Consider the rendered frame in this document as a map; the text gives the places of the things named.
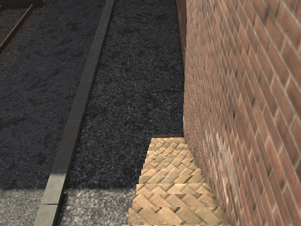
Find stairs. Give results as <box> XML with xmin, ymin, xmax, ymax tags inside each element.
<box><xmin>123</xmin><ymin>134</ymin><xmax>231</xmax><ymax>226</ymax></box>

